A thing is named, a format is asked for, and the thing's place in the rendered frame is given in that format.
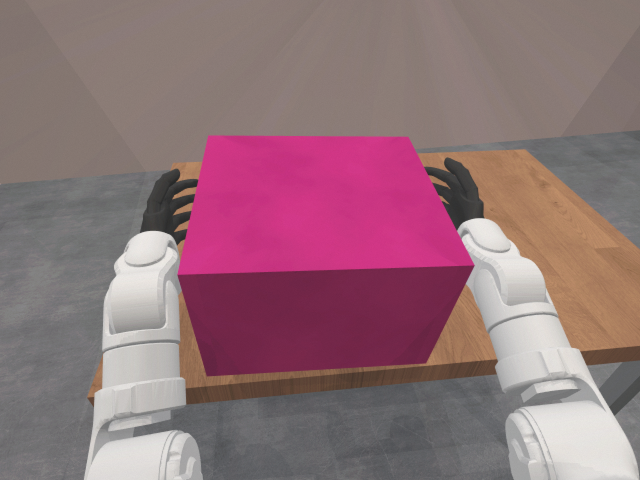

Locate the robot left upper arm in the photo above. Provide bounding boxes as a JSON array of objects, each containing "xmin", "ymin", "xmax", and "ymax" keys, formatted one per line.
[{"xmin": 87, "ymin": 430, "xmax": 203, "ymax": 480}]

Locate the robot left forearm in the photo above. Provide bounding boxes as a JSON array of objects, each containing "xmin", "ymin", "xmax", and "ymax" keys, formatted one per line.
[{"xmin": 84, "ymin": 231, "xmax": 186, "ymax": 480}]

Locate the carton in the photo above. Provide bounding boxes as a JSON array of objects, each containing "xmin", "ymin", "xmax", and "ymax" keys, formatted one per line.
[{"xmin": 177, "ymin": 135, "xmax": 475, "ymax": 376}]

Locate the robot right forearm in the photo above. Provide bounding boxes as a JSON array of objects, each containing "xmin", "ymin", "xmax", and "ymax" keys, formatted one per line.
[{"xmin": 457, "ymin": 218, "xmax": 639, "ymax": 480}]

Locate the robot right upper arm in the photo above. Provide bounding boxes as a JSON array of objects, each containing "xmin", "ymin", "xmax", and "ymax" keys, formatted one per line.
[{"xmin": 505, "ymin": 400, "xmax": 638, "ymax": 480}]

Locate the robot right hand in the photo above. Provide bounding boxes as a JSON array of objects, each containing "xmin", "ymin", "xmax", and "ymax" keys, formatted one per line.
[{"xmin": 424, "ymin": 157, "xmax": 485, "ymax": 230}]

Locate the table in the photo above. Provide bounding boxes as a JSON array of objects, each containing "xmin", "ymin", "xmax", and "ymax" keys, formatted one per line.
[{"xmin": 87, "ymin": 149, "xmax": 640, "ymax": 416}]

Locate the robot left hand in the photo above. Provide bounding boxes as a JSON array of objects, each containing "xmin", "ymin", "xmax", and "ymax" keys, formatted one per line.
[{"xmin": 140, "ymin": 169, "xmax": 198, "ymax": 245}]

